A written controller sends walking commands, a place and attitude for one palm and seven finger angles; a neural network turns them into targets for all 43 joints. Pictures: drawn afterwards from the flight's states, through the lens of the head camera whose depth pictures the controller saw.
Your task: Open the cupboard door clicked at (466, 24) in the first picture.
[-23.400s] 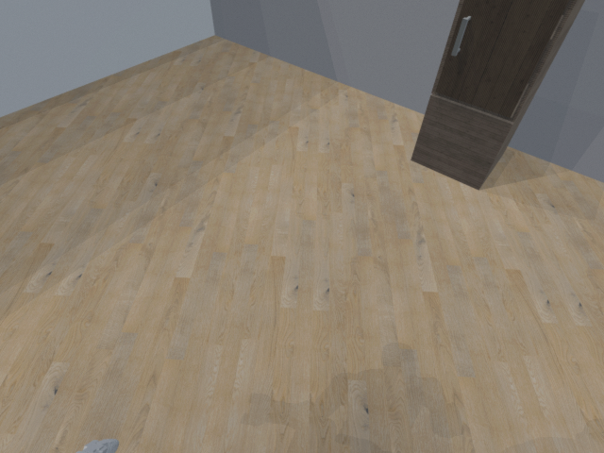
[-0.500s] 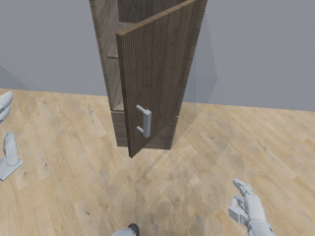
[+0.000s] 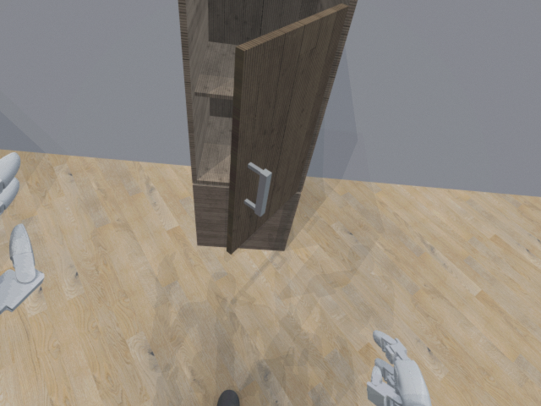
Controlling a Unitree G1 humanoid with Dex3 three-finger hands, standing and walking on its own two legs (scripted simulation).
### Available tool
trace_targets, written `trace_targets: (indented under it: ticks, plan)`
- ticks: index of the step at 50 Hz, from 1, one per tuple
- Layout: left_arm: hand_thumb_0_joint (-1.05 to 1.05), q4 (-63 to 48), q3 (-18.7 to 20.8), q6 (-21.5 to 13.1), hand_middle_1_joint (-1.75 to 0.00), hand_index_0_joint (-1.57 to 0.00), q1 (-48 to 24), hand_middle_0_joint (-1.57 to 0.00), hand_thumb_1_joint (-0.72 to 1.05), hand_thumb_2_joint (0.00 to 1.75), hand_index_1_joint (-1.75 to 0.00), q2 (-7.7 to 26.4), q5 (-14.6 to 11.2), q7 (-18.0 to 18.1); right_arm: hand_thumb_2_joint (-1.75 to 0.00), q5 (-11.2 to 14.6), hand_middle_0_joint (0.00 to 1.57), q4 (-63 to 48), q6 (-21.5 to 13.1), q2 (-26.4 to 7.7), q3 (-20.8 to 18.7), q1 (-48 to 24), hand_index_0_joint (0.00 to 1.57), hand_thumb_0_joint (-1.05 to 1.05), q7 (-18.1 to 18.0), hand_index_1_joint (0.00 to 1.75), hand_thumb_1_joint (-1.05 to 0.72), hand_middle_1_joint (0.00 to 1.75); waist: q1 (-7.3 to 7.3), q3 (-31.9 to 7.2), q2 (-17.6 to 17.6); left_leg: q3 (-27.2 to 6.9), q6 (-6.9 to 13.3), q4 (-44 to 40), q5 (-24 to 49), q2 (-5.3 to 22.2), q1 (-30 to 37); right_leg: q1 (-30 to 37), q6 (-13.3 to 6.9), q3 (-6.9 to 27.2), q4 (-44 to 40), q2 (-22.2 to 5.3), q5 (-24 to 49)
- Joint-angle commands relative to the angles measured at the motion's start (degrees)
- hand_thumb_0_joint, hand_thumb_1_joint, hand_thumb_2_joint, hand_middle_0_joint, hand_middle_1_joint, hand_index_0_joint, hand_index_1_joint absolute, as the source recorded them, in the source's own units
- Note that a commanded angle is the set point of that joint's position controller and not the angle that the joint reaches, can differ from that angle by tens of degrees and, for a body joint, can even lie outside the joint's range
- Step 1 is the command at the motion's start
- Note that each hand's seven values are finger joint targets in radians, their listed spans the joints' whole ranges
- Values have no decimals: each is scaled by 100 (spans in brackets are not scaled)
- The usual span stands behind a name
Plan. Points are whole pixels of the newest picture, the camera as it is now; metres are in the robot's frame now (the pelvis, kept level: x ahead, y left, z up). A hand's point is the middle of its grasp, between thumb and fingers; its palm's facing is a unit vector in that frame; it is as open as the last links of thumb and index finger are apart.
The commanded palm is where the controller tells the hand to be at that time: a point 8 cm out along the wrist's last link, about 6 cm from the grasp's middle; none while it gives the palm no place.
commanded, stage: stop stepping back and stand still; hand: left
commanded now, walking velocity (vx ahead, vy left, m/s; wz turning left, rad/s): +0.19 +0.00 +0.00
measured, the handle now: (256, 190) +0.59 +0.06 -0.09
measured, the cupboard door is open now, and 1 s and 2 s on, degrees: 52 52 52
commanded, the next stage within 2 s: let the arm hang, fingers relaxed in 1.36 s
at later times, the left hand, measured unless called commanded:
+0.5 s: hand out of the picture +0.10 +0.31 +0.17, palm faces +0.47 -0.79 -0.40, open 7.4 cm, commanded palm +0.06 +0.34 +0.17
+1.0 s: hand out of the picture +0.13 +0.32 +0.15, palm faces +0.44 -0.76 -0.48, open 7.4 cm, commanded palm +0.07 +0.36 +0.17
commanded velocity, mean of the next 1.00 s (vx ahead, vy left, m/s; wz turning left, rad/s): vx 0.14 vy -0.05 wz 0.00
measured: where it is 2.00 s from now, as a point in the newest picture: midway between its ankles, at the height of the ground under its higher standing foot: outside the picture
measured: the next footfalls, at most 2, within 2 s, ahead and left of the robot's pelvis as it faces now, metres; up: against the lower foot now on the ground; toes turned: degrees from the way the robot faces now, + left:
right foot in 0.06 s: -0.05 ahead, -0.02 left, +0.00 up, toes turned -5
left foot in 0.56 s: -0.02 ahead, +0.18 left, +0.00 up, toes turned +5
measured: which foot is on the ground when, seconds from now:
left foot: down 0.00-0.32, up 0.34-0.54, down 0.56-1.00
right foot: up 0.00-0.04, down 0.06-1.00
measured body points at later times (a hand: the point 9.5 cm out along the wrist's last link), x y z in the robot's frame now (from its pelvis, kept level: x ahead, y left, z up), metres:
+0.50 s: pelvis -0.08 +0.04 -0.02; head -0.11 +0.07 +0.43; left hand +0.07 +0.35 +0.19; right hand +0.03 -0.20 -0.10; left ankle -0.05 +0.17 -0.70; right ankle -0.12 -0.05 -0.74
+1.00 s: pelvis -0.07 +0.06 -0.02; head -0.05 +0.05 +0.43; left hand +0.10 +0.36 +0.18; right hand +0.08 -0.18 -0.11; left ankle -0.06 +0.17 -0.75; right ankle -0.09 -0.02 -0.74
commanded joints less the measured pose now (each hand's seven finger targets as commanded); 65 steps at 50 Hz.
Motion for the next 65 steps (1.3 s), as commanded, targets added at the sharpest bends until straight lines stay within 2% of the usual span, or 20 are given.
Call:
trace_targets:
  ticks: [1, 3, 5, 9, 12, 14, 15, 16, 17, 19, 25, 28, 30, 37, 40, 41, 45, 47, 50, 65]
  plan:
    - [0, -1264, 1026, -306, -30, -20, 256, -20, 90, 90, -30, 1194, -81, 126, -90, 13, 20, -669, -22, -1011, -372, -274, 20, 0, -78, 30, -90, 30, -18, -708, 82, -47, -340, 2417, -1493, 60, 2374, -2016, -504, 734, -2388, -1295, 1061]
    - [0, -1093, 1240, -328, -30, -20, -450, -20, 90, 90, -30, 1433, -82, 186, -90, -70, 20, -582, -103, -1030, -266, -340, 20, 0, -79, 30, -90, 30, -113, -768, -166, -206, -326, 2753, -1191, 308, 2017, -2108, -643, 808, -2019, -1881, 1331]
    - [0, -635, 596, -51, -30, -20, -753, -20, 90, 90, -30, 774, -93, 43, -90, 221, 20, -589, -187, -1211, -553, -397, 20, 0, -177, 30, -90, 30, -141, -238, -977, -352, -300, 3488, -1544, 67, 2275, -2775, -544, 565, -1992, -1392, -85]
    - [0, -626, 551, -73, -30, -20, -1605, -20, 90, 90, -30, 879, 84, 7, -90, 194, 20, -516, -118, -1256, -390, -407, 20, 0, -282, 30, -90, 30, -286, 963, 994, -880, -256, 2591, -3094, 380, 1943, -3631, -416, 113, -432, -1090, -958]
    - [0, -891, 947, -168, -30, -20, -1783, -20, 90, 90, -30, 1220, 22, -3, -90, 107, 20, -793, -345, -1152, -295, -560, 20, 0, -259, 30, -90, 30, 112, 474, 2786, -2493, -1274, -1525, -5888, 1054, -773, -489, -20, -592, 2403, 506, -811]
    - [0, -946, 1120, -164, -30, -20, -1202, -20, 90, 90, -30, 1210, -37, -82, -90, 53, 20, -862, -437, -1054, -477, -625, 20, 0, -101, 30, -90, 30, 461, -29, 2550, -532, -1815, -1146, -4388, 386, -2108, 1655, -149, -1168, 1863, 698, -957]
    - [0, -840, 1313, -233, -30, -20, -494, -20, 90, 90, -30, 1358, 4, -69, -90, 192, 20, -895, -442, -1024, -498, -512, 20, 0, -16, 30, -90, 30, 615, -107, 1489, 522, -1599, 1391, -3679, -290, -2012, 1478, -541, -685, 199, 40, -1087]
    - [0, -924, 1135, -328, -30, -20, -126, -20, 90, 90, -30, 1237, 55, -117, -90, 439, 20, -828, -348, -965, -531, -279, 20, 0, 56, 30, -90, 30, 405, 440, -2235, 296, -922, 7013, -3127, -691, -701, -2153, -1226, 2454, -2113, -2330, -1585]
    - [0, -1281, 990, -311, -30, -20, -693, -20, 90, 90, -30, 1033, -79, -166, -90, 318, 20, -739, -250, -1275, -620, -451, 20, 0, -13, 30, -90, 30, -6, 933, -1587, -708, -525, 8440, -2716, -420, -1491, -3504, -1258, 2961, -2620, -2898, -1296]
    - [0, -977, 1105, -447, -30, -20, -745, -20, 90, 90, -30, 994, 87, -184, -90, 146, 20, -619, -231, -905, -447, -192, 20, 0, 27, 30, -90, 30, -187, 740, -35, -532, -274, 7330, -2002, 279, -1651, -2504, -834, 1737, -2272, -2141, -845]
    - [0, 39, 519, -592, -30, -20, -1150, -20, 90, 90, -30, 526, 321, 194, -90, 116, 20, -420, -567, -1050, -394, -9, 20, 0, -352, 30, -90, 30, -63, 270, 223, 583, 55, 1834, -2424, 55, 1033, -1248, -394, 767, -949, -1562, 922]
    - [0, -599, 608, -703, -30, -20, -1579, -20, 90, 90, -30, 730, 247, 220, -90, 177, 20, -692, -537, -1321, -498, 66, 20, 0, -309, 30, -90, 30, -111, -129, 1393, -1897, 730, 1148, -577, 1747, 2377, -2364, 356, -153, 1275, -602, 1005]
    - [0, -606, 746, -687, -30, -20, -1511, -20, 90, 90, -30, 876, 238, 91, -90, 80, 20, -492, -572, -1140, -481, 53, 20, 0, -194, 30, -90, 30, -191, -7, 1329, -2329, 914, 651, -745, 1973, 1771, -2383, 383, 76, 2124, -600, 73]
    - [0, -716, 922, -493, -30, -20, -22, -20, 90, 90, -30, 761, 194, 112, -90, 173, 20, -791, -370, -1114, -458, -274, 20, 0, -25, 30, -90, 30, -52, 95, 1196, -377, 269, 1005, -3350, 1159, -312, 20, 249, -335, -86, -512, 989]
    - [0, -413, 1055, -353, -30, -20, -278, -20, 90, 90, -30, 966, 166, 187, -90, 183, 20, -841, -197, -1016, -478, -268, 20, 0, -70, 30, -90, 30, -29, 139, -790, 158, -127, 3770, -3215, 61, -802, -564, -680, 2697, -1908, -2195, -162]
    - [0, -386, 928, -377, -30, -20, -372, -20, 90, 90, -30, 804, 151, 214, -90, 236, 20, -764, -207, -1024, -524, -234, 20, 0, -65, 30, -90, 30, -33, 167, -784, -89, -131, 4615, -3065, 116, -838, -519, -861, 2845, -1967, -2450, 667]
    - [0, -245, 849, -530, -30, -20, -330, -20, 90, 90, -30, 644, 225, 240, -90, 203, 20, -725, -206, -948, -387, -301, 20, 0, -135, 30, -90, 30, -101, -117, -254, 31, -106, 2969, -2563, 263, 100, -267, -569, 975, -934, -1972, 3768]
    - [0, -314, 770, -567, -30, -20, -357, -20, 90, 90, -30, 603, 203, 256, -90, 190, 20, -684, -245, -1002, -394, -262, 20, 0, -172, 30, -90, 30, -117, -145, 51, 145, -56, 1675, -1469, 145, 1085, -530, -169, 592, -744, -1567, 3146]
    - [0, -481, 661, -584, -30, -20, -376, -20, 90, 90, -30, 605, 213, 195, -90, 245, 20, -841, -267, -1300, -548, -333, 20, 0, -196, 30, -90, 30, 51, -154, 1002, -1123, 304, 1180, -76, 1175, 1493, -870, 351, 147, -152, -846, 2124]
    - [0, -211, 820, -401, -30, -20, 238, -20, 90, 90, -30, 713, 98, 173, -90, 257, 20, -911, -30, -1142, -499, -344, 20, 0, -179, 30, -90, 30, -62, -495, 422, -138, -80, 1611, 161, 464, 1296, -61, 240, 461, -879, -1181, 4424]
